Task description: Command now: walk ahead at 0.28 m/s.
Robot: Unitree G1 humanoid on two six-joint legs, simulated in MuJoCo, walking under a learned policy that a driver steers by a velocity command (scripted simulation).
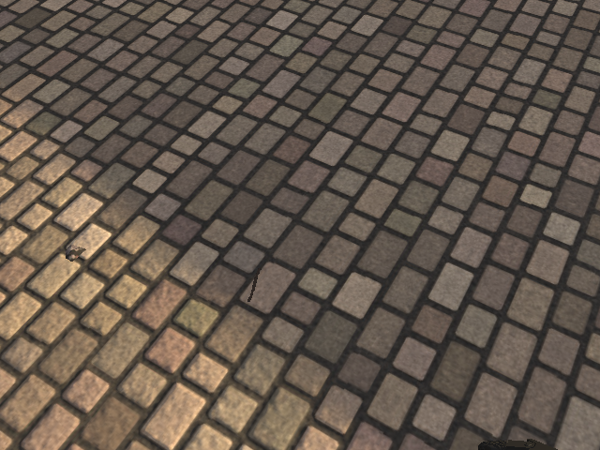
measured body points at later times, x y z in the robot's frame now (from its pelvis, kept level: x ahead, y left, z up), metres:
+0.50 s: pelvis +0.11 -0.01 +0.02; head +0.11 -0.02 +0.47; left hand +0.15 +0.21 -0.14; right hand +0.11 -0.24 -0.14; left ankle +0.14 +0.05 -0.72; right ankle +0.12 -0.13 -0.72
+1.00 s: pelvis +0.18 -0.01 +0.02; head +0.19 +0.01 +0.47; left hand +0.09 +0.21 -0.14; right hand +0.22 -0.25 -0.12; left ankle +0.19 +0.07 -0.71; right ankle +0.12 -0.13 -0.72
